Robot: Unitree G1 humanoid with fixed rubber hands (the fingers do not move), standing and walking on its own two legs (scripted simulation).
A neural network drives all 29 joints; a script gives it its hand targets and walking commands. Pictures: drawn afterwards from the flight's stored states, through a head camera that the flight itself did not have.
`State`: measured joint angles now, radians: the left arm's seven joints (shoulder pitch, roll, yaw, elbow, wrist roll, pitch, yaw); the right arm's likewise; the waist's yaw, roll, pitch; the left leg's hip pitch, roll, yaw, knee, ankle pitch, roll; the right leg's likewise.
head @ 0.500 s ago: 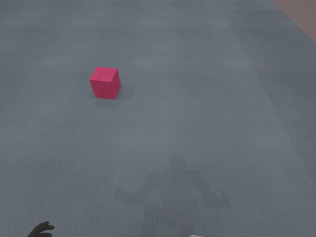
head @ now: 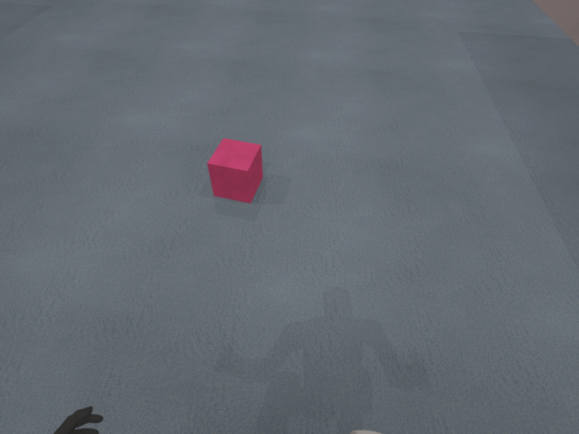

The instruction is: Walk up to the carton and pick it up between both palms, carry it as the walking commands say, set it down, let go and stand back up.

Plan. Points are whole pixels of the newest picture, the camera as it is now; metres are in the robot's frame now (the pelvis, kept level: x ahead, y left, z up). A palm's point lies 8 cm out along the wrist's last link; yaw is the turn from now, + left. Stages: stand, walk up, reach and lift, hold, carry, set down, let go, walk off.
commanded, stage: walk up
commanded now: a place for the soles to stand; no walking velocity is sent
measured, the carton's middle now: (237, 170) +1.34 +0.22 -0.66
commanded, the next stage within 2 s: none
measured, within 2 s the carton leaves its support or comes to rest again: neither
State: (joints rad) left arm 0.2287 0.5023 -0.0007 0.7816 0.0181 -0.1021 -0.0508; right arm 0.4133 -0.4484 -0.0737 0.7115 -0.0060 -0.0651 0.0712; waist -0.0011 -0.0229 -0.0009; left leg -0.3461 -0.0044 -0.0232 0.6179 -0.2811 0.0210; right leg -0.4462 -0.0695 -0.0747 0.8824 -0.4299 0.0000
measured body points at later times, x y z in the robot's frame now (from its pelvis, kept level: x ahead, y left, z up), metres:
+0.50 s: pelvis +0.15 +0.07 -0.01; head +0.14 +0.07 +0.44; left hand +0.22 +0.41 -0.09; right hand +0.29 -0.24 -0.08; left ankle +0.23 +0.19 -0.73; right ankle +0.10 -0.08 -0.68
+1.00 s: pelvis +0.27 +0.07 +0.00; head +0.27 +0.06 +0.45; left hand +0.32 +0.42 -0.07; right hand +0.41 -0.24 -0.09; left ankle +0.29 +0.21 -0.69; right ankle +0.29 -0.05 -0.73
